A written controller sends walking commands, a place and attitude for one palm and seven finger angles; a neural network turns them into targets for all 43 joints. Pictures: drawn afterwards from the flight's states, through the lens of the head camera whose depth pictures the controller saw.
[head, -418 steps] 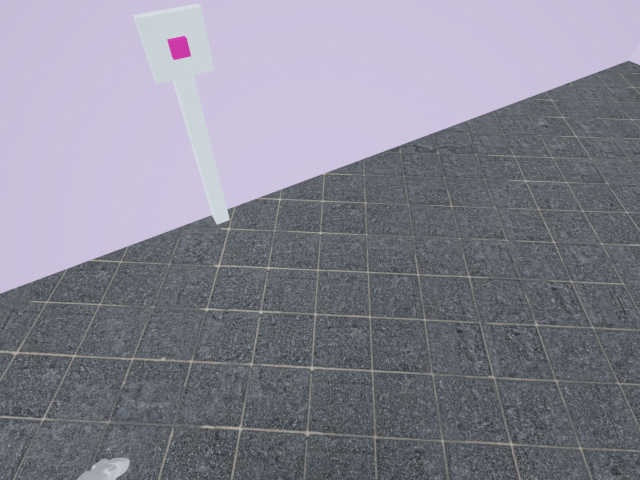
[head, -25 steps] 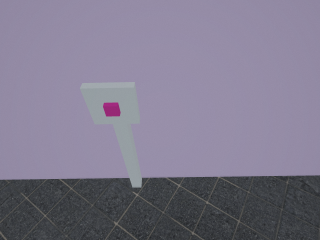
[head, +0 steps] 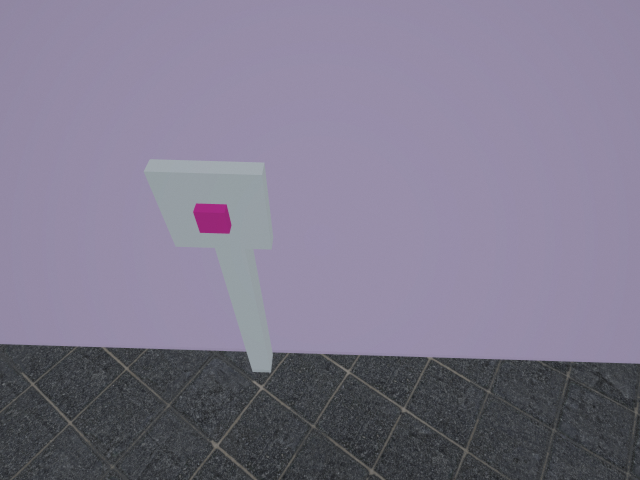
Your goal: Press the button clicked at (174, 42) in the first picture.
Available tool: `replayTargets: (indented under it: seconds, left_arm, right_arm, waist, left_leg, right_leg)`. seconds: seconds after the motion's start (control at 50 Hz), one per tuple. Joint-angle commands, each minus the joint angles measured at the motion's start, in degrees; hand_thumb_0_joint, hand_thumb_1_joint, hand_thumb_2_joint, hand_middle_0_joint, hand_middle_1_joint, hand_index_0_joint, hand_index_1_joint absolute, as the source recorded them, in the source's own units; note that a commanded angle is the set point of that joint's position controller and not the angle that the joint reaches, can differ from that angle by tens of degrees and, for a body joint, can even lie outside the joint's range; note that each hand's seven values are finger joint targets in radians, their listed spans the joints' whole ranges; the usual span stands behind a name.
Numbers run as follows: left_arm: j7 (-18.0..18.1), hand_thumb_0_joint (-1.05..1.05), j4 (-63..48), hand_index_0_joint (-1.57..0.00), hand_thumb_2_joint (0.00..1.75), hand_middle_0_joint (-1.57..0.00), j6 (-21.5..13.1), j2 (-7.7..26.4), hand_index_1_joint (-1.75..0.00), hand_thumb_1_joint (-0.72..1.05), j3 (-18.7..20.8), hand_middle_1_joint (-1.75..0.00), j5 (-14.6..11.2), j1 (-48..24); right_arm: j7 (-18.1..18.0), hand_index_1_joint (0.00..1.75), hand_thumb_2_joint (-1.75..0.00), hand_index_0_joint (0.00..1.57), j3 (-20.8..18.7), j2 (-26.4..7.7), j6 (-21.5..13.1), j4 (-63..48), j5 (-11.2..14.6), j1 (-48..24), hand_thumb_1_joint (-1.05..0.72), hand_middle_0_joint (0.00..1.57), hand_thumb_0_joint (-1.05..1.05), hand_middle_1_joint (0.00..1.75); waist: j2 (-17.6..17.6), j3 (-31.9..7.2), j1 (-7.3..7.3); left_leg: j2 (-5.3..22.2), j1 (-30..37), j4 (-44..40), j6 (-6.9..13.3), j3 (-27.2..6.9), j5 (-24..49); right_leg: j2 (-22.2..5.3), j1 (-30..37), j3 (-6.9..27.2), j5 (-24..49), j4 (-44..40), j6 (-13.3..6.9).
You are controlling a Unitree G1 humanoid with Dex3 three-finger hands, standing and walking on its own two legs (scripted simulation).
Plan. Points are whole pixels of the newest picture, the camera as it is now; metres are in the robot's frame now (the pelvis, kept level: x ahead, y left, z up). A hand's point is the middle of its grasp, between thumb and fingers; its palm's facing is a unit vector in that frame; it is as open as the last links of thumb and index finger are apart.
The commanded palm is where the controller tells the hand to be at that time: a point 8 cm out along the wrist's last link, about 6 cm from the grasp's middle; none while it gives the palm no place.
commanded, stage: come to a stop and stand still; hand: left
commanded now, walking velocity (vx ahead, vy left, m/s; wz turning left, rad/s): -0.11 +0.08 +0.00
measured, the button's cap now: (213, 217) +0.50 +0.22 +0.00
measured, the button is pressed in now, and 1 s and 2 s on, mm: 0 0 0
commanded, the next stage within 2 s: look again from close up in 0.76 s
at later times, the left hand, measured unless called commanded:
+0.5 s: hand out of the picture +0.01 +0.21 -0.16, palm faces +0.01 -0.97 -0.25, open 7.3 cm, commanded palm none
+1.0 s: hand out of the picture -0.05 +0.18 -0.16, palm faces -0.01 -0.98 -0.19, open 7.3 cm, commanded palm none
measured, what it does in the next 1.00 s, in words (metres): stands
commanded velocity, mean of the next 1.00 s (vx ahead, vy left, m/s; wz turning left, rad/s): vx -0.02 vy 0.01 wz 0.00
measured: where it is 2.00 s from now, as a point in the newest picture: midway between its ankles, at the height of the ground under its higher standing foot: outside the picture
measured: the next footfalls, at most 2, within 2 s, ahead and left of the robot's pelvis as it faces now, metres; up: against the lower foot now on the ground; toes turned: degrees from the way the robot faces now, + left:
none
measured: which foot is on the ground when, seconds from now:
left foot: down 0.00-1.00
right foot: down 0.00-1.00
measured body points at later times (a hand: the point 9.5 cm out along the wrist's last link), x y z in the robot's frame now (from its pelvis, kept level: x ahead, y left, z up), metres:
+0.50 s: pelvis -0.05 +0.02 +0.00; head -0.05 +0.01 +0.45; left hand +0.01 +0.26 -0.14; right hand +0.02 -0.21 -0.15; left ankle -0.05 +0.12 -0.73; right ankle -0.04 -0.11 -0.73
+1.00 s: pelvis -0.04 +0.01 +0.01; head -0.02 +0.00 +0.46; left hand -0.05 +0.23 -0.15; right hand -0.06 -0.21 -0.16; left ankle -0.05 +0.12 -0.73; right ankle -0.04 -0.11 -0.73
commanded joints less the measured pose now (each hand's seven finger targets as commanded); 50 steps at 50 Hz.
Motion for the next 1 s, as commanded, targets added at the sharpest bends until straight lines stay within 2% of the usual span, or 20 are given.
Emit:
replayTargets:
  seconds: [0.0,0.02,0.08,0.14,0.22,0.24,0.26,0.28,0.3,0.32,0.34,0.36,0.38,0.42,0.5,0.56,0.62,0.7,0.86,0.98]
  left_arm:
    - [1.5,0.0,-2.4,-0.2,0.9,-0.2,-0.8,8.1,-0.3,0.9,1.5,-0.3,-0.7,4.0]
    - [1.6,0.0,-2.8,-0.2,0.9,-0.2,-0.6,8.2,-0.3,0.9,1.5,-0.3,-0.6,3.9]
    - [2.0,0.0,-4.1,-0.2,0.9,-0.2,0.1,8.5,-0.3,0.9,2.1,-0.3,-0.5,3.3]
    - [2.0,0.0,-5.3,-0.2,0.9,-0.2,0.6,7.8,-0.3,0.9,2.1,-0.3,-0.4,2.5]
    - [1.7,0.0,-6.8,-0.2,0.9,-0.2,1.1,7.0,-0.3,0.9,1.6,-0.3,-0.2,0.7]
    - [3.5,0.0,-4.7,-0.2,0.9,-0.2,-0.3,9.2,-0.3,0.9,1.9,-0.3,-0.2,5.6]
    - [3.0,0.0,-8.1,-0.2,0.9,-0.2,-0.7,11.7,-0.3,0.9,2.2,-0.3,-0.1,2.9]
    - [2.7,0.0,-8.7,-0.2,0.9,-0.2,-0.9,10.9,-0.3,0.9,1.6,-0.3,0.0,0.7]
    - [2.5,0.0,-9.8,-0.2,0.9,-0.2,-0.7,10.4,-0.3,0.9,1.2,-0.3,0.1,-1.2]
    - [2.1,0.0,-10.5,-0.2,0.9,-0.2,-0.3,9.7,-0.3,0.9,1.1,-0.3,-0.2,-2.6]
    - [2.0,0.0,-10.6,-0.2,0.9,-0.2,0.2,9.2,-0.3,0.9,0.9,-0.3,-0.5,-2.1]
    - [1.8,0.0,-10.2,-0.2,0.9,-0.2,0.6,8.8,-0.3,0.9,0.7,-0.3,-0.4,-2.0]
    - [1.6,0.0,-9.9,-0.2,0.9,-0.2,1.0,8.4,-0.3,0.9,0.4,-0.3,-0.4,-1.8]
    - [1.1,0.0,-9.7,-0.2,0.9,-0.2,1.1,8.5,-0.3,0.9,0.1,-0.3,-0.3,-2.8]
    - [0.5,0.0,-9.8,-0.2,0.9,-0.2,1.4,9.2,-0.3,0.9,-0.1,-0.3,-0.2,-3.3]
    - [0.3,0.0,-9.5,-0.2,0.9,-0.2,1.4,9.5,-0.3,0.9,-0.1,-0.3,0.0,-2.5]
    - [0.1,0.0,-8.9,-0.2,0.9,-0.2,1.2,9.4,-0.3,0.9,-0.2,-0.3,-0.1,-1.7]
    - [0.1,0.0,-7.5,-0.2,0.9,-0.2,0.7,9.0,-0.3,0.9,-0.6,-0.3,-0.3,-0.8]
    - [0.3,0.0,-3.9,-0.2,0.9,-0.2,0.1,7.8,-0.3,0.9,-0.8,-0.3,-0.5,0.6]
    - [0.5,0.0,-1.9,-0.2,0.9,-0.2,-0.1,7.0,-0.3,0.9,-0.8,-0.3,-0.6,1.3]
  right_arm:
    - [-0.8,0.3,-0.9,0.2,-1.2,-5.5,-0.6,-2.0,0.5,3.5,-0.9,0.2,0.0,0.3]
    - [-0.9,0.3,-0.9,0.2,-1.5,-5.6,-0.4,-2.2,0.6,3.2,-0.9,0.2,0.0,0.3]
    - [-1.0,0.3,-0.9,0.2,-2.2,-6.1,0.1,-3.1,0.6,3.4,-0.9,0.2,0.0,0.3]
    - [-0.9,0.3,-0.9,0.2,-2.7,-6.3,0.4,-4.2,0.4,2.2,-0.9,0.2,0.0,0.3]
    - [-0.7,0.3,-0.9,0.2,-2.4,-6.0,0.4,-5.0,0.2,0.6,-0.9,0.2,0.0,0.3]
    - [0.0,0.3,-0.9,0.2,-3.5,-9.6,0.0,-9.2,1.0,-5.0,-0.9,0.2,0.0,0.3]
    - [0.7,0.3,-0.9,0.2,-3.1,-6.0,0.2,-11.5,0.6,-2.1,-0.9,0.2,0.0,0.3]
    - [0.8,0.3,-0.9,0.2,-2.6,-4.8,0.5,-11.5,0.7,-1.4,-0.9,0.2,0.0,0.3]
    - [1.0,0.3,-0.9,0.2,-2.5,-4.7,0.4,-11.2,0.6,0.3,-0.9,0.2,0.0,0.3]
    - [1.2,0.3,-0.9,0.2,-2.5,-5.9,0.0,-10.6,0.2,1.2,-0.9,0.2,0.0,0.3]
    - [1.0,0.3,-0.9,0.2,-2.4,-7.5,0.0,-10.9,-0.2,0.1,-0.9,0.2,0.0,0.3]
    - [0.9,0.3,-0.9,0.2,-2.4,-8.0,0.0,-11.2,-0.1,-0.6,-0.9,0.2,0.0,0.3]
    - [0.8,0.3,-0.9,0.2,-2.2,-8.5,0.1,-11.8,0.0,-1.7,-0.9,0.2,0.0,0.3]
    - [0.8,0.3,-0.9,0.2,-2.0,-8.7,0.2,-12.2,0.0,-1.9,-0.9,0.2,0.0,0.3]
    - [1.2,0.3,-0.9,0.2,-1.8,-9.2,0.5,-11.7,-0.3,-1.5,-0.9,0.2,0.0,0.3]
    - [1.3,0.3,-0.9,0.2,-1.8,-9.7,0.5,-11.0,-0.4,-1.1,-0.9,0.2,0.0,0.3]
    - [1.3,0.3,-0.9,0.2,-1.5,-9.7,0.3,-10.2,-0.4,-0.1,-0.9,0.2,0.0,0.3]
    - [1.1,0.3,-0.9,0.2,-1.1,-8.9,-0.1,-8.3,-0.2,1.2,-0.9,0.2,0.0,0.3]
    - [0.6,0.3,-0.9,0.2,-0.4,-7.1,-0.6,-4.1,0.2,3.4,-0.9,0.2,0.0,0.3]
    - [0.2,0.3,-0.9,0.2,-0.4,-5.8,-0.8,-1.9,0.3,4.0,-0.9,0.2,0.0,0.3]
  waist:
    - [-0.3,-3.0,-0.24]
    - [-0.6,-2.9,-0.22]
    - [-0.7,-4.7,-0.22]
    - [-0.8,-4.5,-0.15]
    - [-1.4,-3.4,0.1]
    - [-1.8,-3.6,1.94]
    - [-5.6,-5.1,-0.6]
    - [-7.3,-6.5,-1.14]
    - [-3.8,-6.4,-2.24]
    - [4.5,-5.3,-1.85]
    - [8.7,-3.3,-0.76]
    - [9.7,-1.9,-0.34]
    - [6.7,-0.3,0.24]
    - [1.7,2.3,0.0]
    - [0.8,5.1,-0.31]
    - [0.9,4.7,-0.07]
    - [0.5,3.8,-0.02]
    - [-0.7,2.5,-0.19]
    - [-0.2,0.7,-0.29]
    - [-0.1,0.2,-0.22]
  left_leg:
    - [3.6,-0.5,-2.3,1.2,-1.1,36.0]
    - [3.5,-0.1,-1.9,1.3,-0.8,38.0]
    - [4.0,1.0,-1.4,1.6,-0.7,40.8]
    - [4.6,1.9,-1.8,2.0,-1.1,40.4]
    - [5.2,0.5,-4.8,2.5,-3.0,33.5]
    - [5.3,-2.4,7.5,0.5,-0.2,33.9]
    - [1.8,-9.1,5.9,1.0,-0.7,8.0]
    - [1.7,-7.7,1.9,1.1,0.0,0.6]
    - [1.4,-4.3,-3.4,1.1,0.2,6.3]
    - [3.4,-2.0,-4.7,1.8,-1.6,18.0]
    - [6.0,-3.3,-5.2,3.0,-4.7,25.1]
    - [7.1,-4.7,-6.7,4.1,-6.3,26.8]
    - [7.0,-6.2,-7.8,4.5,-6.8,23.2]
    - [6.0,-8.0,-9.5,4.2,-6.6,14.0]
    - [4.6,-10.2,-14.4,3.6,-6.5,-2.2]
    - [4.6,-11.3,-16.2,3.7,-7.1,-6.6]
    - [4.6,-10.5,-16.4,3.8,-7.2,-5.7]
    - [4.1,-8.2,-14.5,3.5,-5.7,-0.5]
    - [4.4,-4.3,-11.4,2.9,-3.5,11.0]
    - [4.5,-2.5,-10.0,2.5,-2.4,15.5]
  right_leg:
    - [-7.0,5.7,4.5,46.0,-1.8,-2.3]
    - [-6.9,5.5,4.4,47.9,-1.3,-2.0]
    - [-7.1,5.0,4.2,45.3,0.1,-2.1]
    - [-6.7,2.7,4.2,39.1,-0.5,-1.9]
    - [-5.4,1.4,4.7,27.3,-3.1,-1.9]
    - [-8.2,0.9,9.2,48.8,-6.0,-0.8]
    - [-12.4,5.9,11.5,50.5,-5.2,-4.2]
    - [-12.7,5.0,10.4,43.2,-5.2,-5.5]
    - [-10.8,3.0,8.6,36.8,-3.2,-5.2]
    - [-7.2,0.4,5.5,28.4,-0.5,-3.6]
    - [-4.3,-1.5,4.2,18.1,-1.1,-2.2]
    - [-2.5,-1.0,2.8,10.6,-1.6,-1.5]
    - [-1.7,-1.0,2.8,7.0,-3.0,-1.2]
    - [-2.1,-1.9,3.6,5.3,-5.5,-1.3]
    - [-2.5,-4.6,5.5,-2.2,-8.6,-1.4]
    - [-2.4,-3.9,5.5,-3.3,-8.6,-1.5]
    - [-2.6,-4.0,5.8,-3.0,-8.9,-1.6]
    - [-3.5,-3.8,7.0,-0.7,-10.0,-1.8]
    - [-4.0,-2.1,6.9,7.5,-9.5,-1.9]
    - [-4.2,-0.7,6.6,13.8,-8.7,-2.1]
